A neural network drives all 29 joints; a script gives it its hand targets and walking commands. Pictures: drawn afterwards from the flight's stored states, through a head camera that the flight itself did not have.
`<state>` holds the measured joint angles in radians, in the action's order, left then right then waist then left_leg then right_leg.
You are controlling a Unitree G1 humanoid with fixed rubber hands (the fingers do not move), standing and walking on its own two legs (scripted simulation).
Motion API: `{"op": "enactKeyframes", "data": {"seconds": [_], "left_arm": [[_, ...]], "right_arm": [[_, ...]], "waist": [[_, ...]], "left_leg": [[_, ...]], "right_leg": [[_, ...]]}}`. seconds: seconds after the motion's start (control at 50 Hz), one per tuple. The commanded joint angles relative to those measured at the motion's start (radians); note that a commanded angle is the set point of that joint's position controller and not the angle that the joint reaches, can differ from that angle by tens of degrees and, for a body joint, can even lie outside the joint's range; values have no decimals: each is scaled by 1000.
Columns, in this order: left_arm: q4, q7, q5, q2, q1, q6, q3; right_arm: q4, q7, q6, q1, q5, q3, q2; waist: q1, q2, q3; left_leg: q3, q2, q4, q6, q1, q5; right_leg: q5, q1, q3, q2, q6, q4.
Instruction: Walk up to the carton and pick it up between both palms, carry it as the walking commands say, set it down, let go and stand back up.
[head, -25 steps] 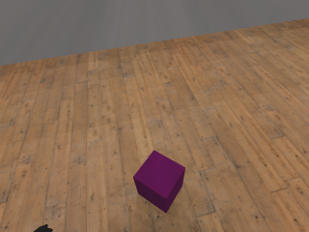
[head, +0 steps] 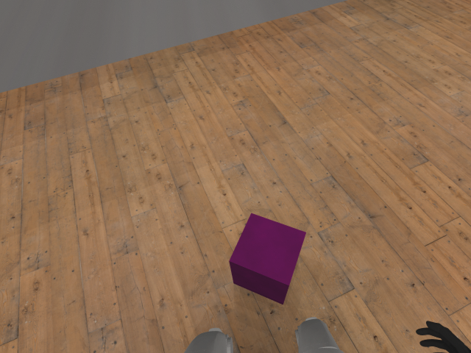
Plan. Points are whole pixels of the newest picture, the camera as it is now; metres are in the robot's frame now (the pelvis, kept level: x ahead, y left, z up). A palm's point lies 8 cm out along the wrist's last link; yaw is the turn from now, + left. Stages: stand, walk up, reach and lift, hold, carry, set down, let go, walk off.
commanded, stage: walk up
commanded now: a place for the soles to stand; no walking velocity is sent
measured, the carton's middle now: (267, 259) +0.50 -0.06 -0.59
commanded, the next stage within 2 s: none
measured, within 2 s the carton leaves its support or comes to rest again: neither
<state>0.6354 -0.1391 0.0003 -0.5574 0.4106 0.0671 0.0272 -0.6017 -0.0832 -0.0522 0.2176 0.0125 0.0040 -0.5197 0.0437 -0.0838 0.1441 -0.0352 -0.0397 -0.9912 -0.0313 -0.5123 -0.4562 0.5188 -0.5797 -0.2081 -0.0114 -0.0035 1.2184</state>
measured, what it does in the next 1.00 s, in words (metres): steps to the left, turning right: right foot, then left foot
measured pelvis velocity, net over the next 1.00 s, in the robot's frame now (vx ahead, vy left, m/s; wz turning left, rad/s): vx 0.06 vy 0.14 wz -0.28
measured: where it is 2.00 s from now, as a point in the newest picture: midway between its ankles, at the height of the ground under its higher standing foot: outside the picture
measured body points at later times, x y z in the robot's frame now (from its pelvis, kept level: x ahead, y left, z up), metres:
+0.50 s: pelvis +0.03 +0.12 +0.02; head +0.05 +0.11 +0.46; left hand +0.17 +0.47 -0.04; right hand +0.07 -0.22 -0.07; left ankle +0.02 +0.21 -0.65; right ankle +0.09 -0.06 -0.68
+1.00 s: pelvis +0.06 +0.14 +0.02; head +0.13 +0.14 +0.46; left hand +0.26 +0.43 -0.08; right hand +0.02 -0.21 -0.05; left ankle +0.04 +0.24 -0.67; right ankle +0.12 +0.00 -0.69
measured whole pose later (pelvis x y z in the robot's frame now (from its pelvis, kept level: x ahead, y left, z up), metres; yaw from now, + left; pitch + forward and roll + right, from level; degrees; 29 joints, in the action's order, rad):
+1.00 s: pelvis +0.06 +0.14 +0.02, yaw -16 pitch +0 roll +0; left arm 0.63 -0.02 0.00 -0.50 0.35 0.03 0.03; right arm -0.66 0.03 0.05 0.37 0.01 0.01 -0.49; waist 0.06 0.04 0.14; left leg -0.13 -0.05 -0.96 -0.02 -0.36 -0.51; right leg 0.25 -0.51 -0.07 0.05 -0.04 0.77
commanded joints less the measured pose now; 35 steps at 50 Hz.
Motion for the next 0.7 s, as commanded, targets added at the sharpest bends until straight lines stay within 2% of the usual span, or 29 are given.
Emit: {"op": "enactKeyframes", "data": {"seconds": [0.0,0.02,0.04,0.06,0.08,0.12,0.14,0.16,0.2,0.22,0.28,0.3,0.32,0.34,0.36,0.38,0.4,0.42,0.46,0.48,0.5,0.52,0.54,0.56,0.58,0.6,0.64,0.66,0.68], "left_arm": [[82,-9,-3,-221,82,-18,123],[83,-5,-19,-205,90,-18,116],[65,-1,-22,-190,108,-19,108],[57,8,-23,-156,88,-20,94],[51,13,-31,-142,83,-17,80],[36,20,-20,-113,36,-8,65],[16,20,-19,-111,53,-7,65],[20,23,-19,-89,46,-1,55],[29,14,-17,-104,76,-3,63],[22,12,-20,-122,84,-4,67],[57,3,-9,-144,241,-14,96],[84,-2,-14,-143,325,-16,104],[93,-1,-3,-182,399,-16,127],[76,-3,9,-238,360,-17,149],[0,-17,13,-260,186,-14,139],[-25,-24,11,-254,75,-4,124],[-38,-25,10,-244,-33,4,111],[-53,-25,17,-253,-95,9,108],[-53,21,57,-240,-136,-6,104],[-53,46,78,-192,-128,-18,95],[-40,57,60,-106,-63,-33,66],[-67,65,48,-39,-79,-31,43],[-80,70,51,-103,-120,-27,65],[-48,83,42,-143,-81,-26,69],[-29,91,31,-154,-117,-26,81],[-16,99,22,-158,-121,-30,94],[-17,109,9,-104,-62,-26,85],[-21,113,3,-97,-51,-34,72],[-22,115,1,-69,-91,-40,71]], "right_arm": [[66,40,27,14,41,196,-217],[52,39,33,26,49,185,-197],[65,36,30,57,59,182,-181],[65,31,34,76,63,169,-157],[56,33,33,135,59,172,-157],[47,31,32,184,63,163,-146],[61,28,26,192,52,169,-159],[56,31,24,218,68,160,-156],[65,26,14,195,74,153,-152],[71,27,10,170,66,150,-151],[114,26,-2,60,65,148,-141],[121,28,-3,-4,63,143,-128],[127,35,2,-12,58,138,-106],[104,41,6,53,41,125,-61],[78,41,-5,97,48,142,-115],[69,36,-14,109,60,161,-183],[40,26,-24,138,50,168,-197],[23,15,-25,189,35,155,-176],[-13,-5,-9,303,18,147,-146],[-49,-2,8,364,21,150,-148],[-68,18,38,406,36,161,-152],[-57,41,61,378,52,166,-232],[-16,58,76,257,36,175,-284],[-9,79,91,151,31,172,-288],[-24,94,104,104,29,165,-266],[-36,105,117,110,31,152,-238],[-54,107,132,163,18,141,-215],[-57,115,134,180,7,134,-195],[-69,116,134,223,6,139,-188]], "waist": [[9,-20,-85],[3,-44,-81],[21,-77,-116],[43,-52,-109],[66,-97,-107],[82,-71,-94],[87,-90,-147],[93,-84,-170],[77,-157,-182],[73,-111,-185],[-44,-109,-224],[-109,-56,-230],[-163,91,-245],[-174,427,-262],[-82,317,-204],[-23,191,-65],[33,109,-41],[62,131,-58],[118,281,-94],[125,212,-129],[147,15,-146],[133,-179,-70],[63,-28,44],[-3,93,95],[-8,161,90],[-12,152,77],[-29,37,29],[-10,4,-20],[11,20,-24]], "left_leg": [[382,-184,666,98,229,-81],[329,-180,602,62,298,96],[257,-168,572,29,371,155],[231,-154,553,12,407,173],[205,-152,562,32,399,229],[206,-155,530,-19,464,351],[192,-172,530,6,498,359],[155,-158,500,-28,523,424],[130,-164,477,-42,463,421],[121,-181,456,-37,429,441],[90,-182,420,50,174,443],[3,-151,328,87,44,439],[-46,-84,126,162,-108,333],[-31,37,-266,151,-285,-134],[165,-18,-407,111,-257,-216],[230,-47,-453,91,-191,-197],[231,-51,-406,60,-86,-143],[172,-40,-265,35,33,-117],[11,0,69,-5,335,-150],[-3,22,263,-33,453,-192],[180,-26,493,-34,529,-318],[565,-254,667,-58,418,-516],[714,-402,803,-101,236,-606],[625,-359,756,-70,208,-447],[558,-340,689,-40,214,-173],[498,-324,630,-8,228,87],[339,-278,518,50,305,696],[236,-259,480,75,403,810],[225,-235,466,77,442,842]], "right_leg": [[-155,-174,115,1,-2,125],[-180,-173,149,-3,13,38],[-152,-165,171,13,16,-58],[-156,-169,160,7,10,-126],[-174,-161,192,18,0,-162],[-126,-166,197,27,-12,-245],[-112,-146,226,28,-26,-302],[-132,-138,260,30,-21,-365],[-142,-52,284,20,-38,-392],[-159,-1,326,25,-39,-419],[-177,305,303,15,-83,-483],[-248,477,288,26,-106,-585],[-195,628,159,-1,-152,-659],[-20,645,-324,-266,-290,-772],[252,410,-585,-404,-348,-864],[243,190,-576,-417,-351,-883],[173,65,-444,-367,-310,-867],[132,-21,-278,-292,-249,-825],[133,-190,-87,-148,-154,-808],[168,-192,-36,-66,-133,-634],[160,-290,25,51,-86,-288],[70,-410,70,141,-40,-51],[-34,-387,-14,49,-18,-48],[-98,-333,-51,24,-2,-52],[-136,-299,-21,33,17,-26],[-162,-245,-6,11,12,-44],[-182,-183,43,34,-9,-67],[-180,-179,87,36,-14,-106],[-196,-187,86,49,-15,-133]]}}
